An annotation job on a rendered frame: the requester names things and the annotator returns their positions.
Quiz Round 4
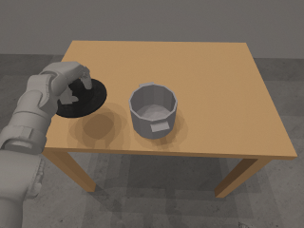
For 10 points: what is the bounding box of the robot left forearm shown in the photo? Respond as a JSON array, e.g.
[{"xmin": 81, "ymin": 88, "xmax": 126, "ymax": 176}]
[{"xmin": 0, "ymin": 68, "xmax": 67, "ymax": 156}]

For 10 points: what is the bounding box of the knob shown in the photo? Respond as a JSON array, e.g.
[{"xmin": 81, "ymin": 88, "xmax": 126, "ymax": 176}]
[{"xmin": 68, "ymin": 82, "xmax": 86, "ymax": 98}]

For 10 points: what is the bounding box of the robot left upper arm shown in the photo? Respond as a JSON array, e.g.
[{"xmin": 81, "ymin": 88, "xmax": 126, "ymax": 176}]
[{"xmin": 0, "ymin": 149, "xmax": 46, "ymax": 228}]

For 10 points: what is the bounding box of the robot left hand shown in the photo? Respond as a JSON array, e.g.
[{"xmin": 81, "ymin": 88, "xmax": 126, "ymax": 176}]
[{"xmin": 42, "ymin": 61, "xmax": 92, "ymax": 105}]

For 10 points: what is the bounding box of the lid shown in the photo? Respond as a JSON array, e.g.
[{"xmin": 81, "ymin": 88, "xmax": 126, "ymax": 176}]
[{"xmin": 56, "ymin": 78, "xmax": 107, "ymax": 119}]

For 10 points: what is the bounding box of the table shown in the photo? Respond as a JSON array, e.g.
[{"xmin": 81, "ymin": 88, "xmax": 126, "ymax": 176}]
[{"xmin": 42, "ymin": 40, "xmax": 297, "ymax": 199}]

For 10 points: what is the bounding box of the pot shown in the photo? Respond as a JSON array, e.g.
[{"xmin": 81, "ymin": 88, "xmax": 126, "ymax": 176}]
[{"xmin": 128, "ymin": 82, "xmax": 178, "ymax": 140}]

